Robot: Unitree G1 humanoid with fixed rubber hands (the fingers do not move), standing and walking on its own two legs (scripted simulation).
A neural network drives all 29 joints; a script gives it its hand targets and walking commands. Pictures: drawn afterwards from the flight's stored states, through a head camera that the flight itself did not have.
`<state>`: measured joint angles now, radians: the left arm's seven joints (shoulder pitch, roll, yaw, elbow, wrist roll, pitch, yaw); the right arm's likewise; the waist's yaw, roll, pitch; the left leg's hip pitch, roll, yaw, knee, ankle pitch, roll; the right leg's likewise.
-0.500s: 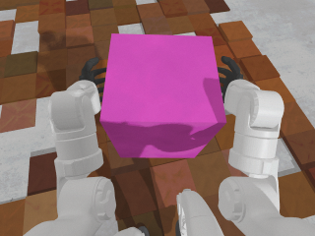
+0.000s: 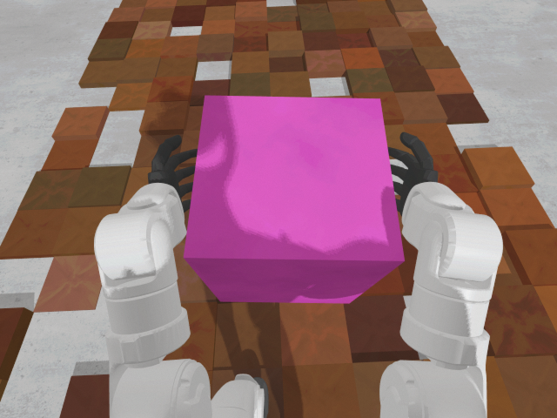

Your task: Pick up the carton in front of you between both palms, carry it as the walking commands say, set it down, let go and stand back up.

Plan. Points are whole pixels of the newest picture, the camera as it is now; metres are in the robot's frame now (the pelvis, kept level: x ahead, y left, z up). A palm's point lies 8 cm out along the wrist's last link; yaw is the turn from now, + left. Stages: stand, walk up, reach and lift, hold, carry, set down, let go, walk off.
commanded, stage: carry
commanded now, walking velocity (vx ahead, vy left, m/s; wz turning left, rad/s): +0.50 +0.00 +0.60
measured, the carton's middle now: (288, 215) +0.37 +0.03 +0.07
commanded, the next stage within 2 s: none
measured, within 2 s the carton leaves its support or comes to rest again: neither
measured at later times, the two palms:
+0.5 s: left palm (175, 88) +0.65 +0.26 +0.07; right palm (327, 69) +0.71 -0.03 +0.08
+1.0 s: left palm (106, 17) +0.85 +0.45 +0.11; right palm out of the picture +0.97 +0.18 +0.11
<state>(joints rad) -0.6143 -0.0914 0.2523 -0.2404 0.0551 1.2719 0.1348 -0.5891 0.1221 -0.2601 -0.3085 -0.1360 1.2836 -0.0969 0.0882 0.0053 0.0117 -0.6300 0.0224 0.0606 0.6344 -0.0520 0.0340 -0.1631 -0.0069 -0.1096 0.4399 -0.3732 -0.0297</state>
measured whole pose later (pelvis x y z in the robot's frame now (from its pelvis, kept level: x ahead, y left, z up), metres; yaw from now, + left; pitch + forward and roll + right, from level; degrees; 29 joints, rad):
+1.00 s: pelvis +0.60 +0.16 +0.00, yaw +24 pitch +5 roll +0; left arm -0.62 0.02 0.21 0.12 0.03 1.19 0.12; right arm -0.59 0.09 -0.20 0.06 -0.14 1.18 -0.11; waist 0.02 -0.02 -0.05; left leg -0.39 0.02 0.13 0.56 -0.26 0.04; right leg -0.46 -0.08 -0.05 1.16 -0.48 0.00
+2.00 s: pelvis +1.20 +0.32 +0.00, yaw -11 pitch +5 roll -1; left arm -0.61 0.02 0.17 0.11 0.03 1.17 0.13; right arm -0.53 0.09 -0.22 0.01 -0.10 1.15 -0.12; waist 0.02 -0.04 0.03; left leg -0.39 0.08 0.17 0.46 -0.17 0.03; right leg -0.55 -0.01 -0.04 1.02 -0.43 -0.01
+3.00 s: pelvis +1.78 +0.24 +0.00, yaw +5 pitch +4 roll +2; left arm -0.62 -0.04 0.25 -0.12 0.07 1.23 0.12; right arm -0.65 0.05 -0.19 -0.11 -0.03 1.21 -0.15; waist -0.05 0.00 0.01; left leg -0.32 -0.01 0.10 0.62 -0.37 0.04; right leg -0.59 -0.06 -0.05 0.65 -0.20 -0.01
